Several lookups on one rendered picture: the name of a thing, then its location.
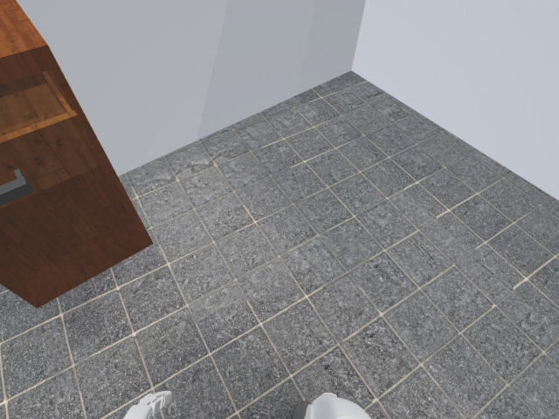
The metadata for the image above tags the robot right foot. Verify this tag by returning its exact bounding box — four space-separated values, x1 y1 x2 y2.
292 401 311 419

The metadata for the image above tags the drawer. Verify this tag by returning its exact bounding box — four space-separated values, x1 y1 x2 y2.
0 72 105 209

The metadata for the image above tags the cabinet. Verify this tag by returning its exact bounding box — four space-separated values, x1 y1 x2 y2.
0 0 153 308

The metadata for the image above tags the robot right thigh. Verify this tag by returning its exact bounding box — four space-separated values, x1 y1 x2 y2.
305 396 371 419

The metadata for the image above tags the handle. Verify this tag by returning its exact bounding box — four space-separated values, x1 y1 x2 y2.
0 168 34 206

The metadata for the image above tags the robot left hand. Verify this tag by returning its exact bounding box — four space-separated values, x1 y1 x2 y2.
123 391 173 419

